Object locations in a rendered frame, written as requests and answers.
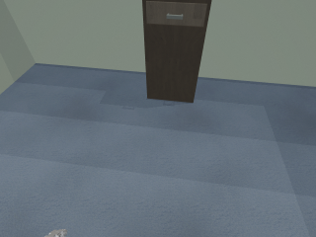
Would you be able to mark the drawer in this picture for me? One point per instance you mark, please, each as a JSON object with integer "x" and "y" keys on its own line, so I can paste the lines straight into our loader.
{"x": 193, "y": 13}

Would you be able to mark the cabinet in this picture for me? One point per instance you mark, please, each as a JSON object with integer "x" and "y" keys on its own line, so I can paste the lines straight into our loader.
{"x": 172, "y": 56}

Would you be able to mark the handle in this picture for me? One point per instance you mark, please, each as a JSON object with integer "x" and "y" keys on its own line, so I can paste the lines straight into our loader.
{"x": 174, "y": 17}

